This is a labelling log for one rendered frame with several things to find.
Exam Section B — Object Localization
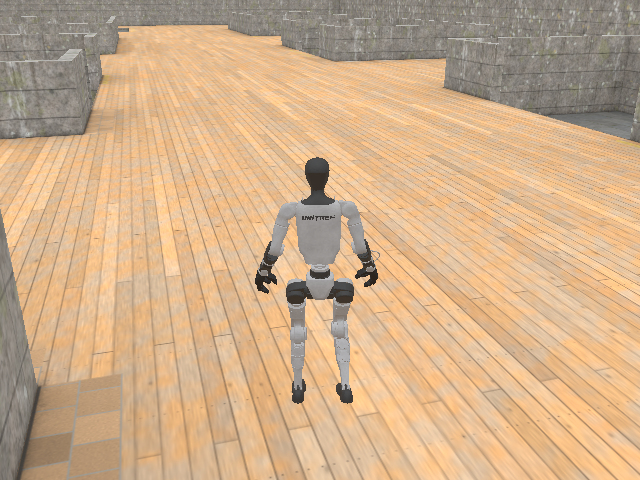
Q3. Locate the robot left thigh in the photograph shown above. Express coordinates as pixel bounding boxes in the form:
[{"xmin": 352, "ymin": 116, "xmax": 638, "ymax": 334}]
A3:
[{"xmin": 286, "ymin": 278, "xmax": 307, "ymax": 344}]

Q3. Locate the robot left forearm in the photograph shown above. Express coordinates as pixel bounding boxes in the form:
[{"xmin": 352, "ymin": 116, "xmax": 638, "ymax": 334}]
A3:
[{"xmin": 258, "ymin": 241, "xmax": 278, "ymax": 276}]

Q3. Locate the robot left hand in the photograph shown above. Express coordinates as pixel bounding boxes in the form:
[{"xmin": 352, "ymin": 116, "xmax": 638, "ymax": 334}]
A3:
[{"xmin": 255, "ymin": 270, "xmax": 277, "ymax": 294}]

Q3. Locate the left robot upper arm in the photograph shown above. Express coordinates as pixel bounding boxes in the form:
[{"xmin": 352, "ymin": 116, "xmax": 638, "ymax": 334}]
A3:
[{"xmin": 268, "ymin": 202, "xmax": 297, "ymax": 257}]

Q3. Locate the robot right hand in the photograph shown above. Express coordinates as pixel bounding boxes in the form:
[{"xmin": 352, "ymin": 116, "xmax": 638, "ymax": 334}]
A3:
[{"xmin": 355, "ymin": 268, "xmax": 378, "ymax": 287}]

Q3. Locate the robot right forearm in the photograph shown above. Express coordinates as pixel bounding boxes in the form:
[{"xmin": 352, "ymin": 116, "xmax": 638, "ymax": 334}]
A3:
[{"xmin": 357, "ymin": 239, "xmax": 376, "ymax": 272}]

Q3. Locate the right robot upper arm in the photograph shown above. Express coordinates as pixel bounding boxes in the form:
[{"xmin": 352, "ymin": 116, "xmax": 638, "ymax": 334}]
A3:
[{"xmin": 339, "ymin": 200, "xmax": 367, "ymax": 255}]

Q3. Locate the robot right foot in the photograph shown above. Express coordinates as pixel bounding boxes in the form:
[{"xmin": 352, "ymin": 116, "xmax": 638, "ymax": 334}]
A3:
[{"xmin": 336, "ymin": 383, "xmax": 353, "ymax": 404}]

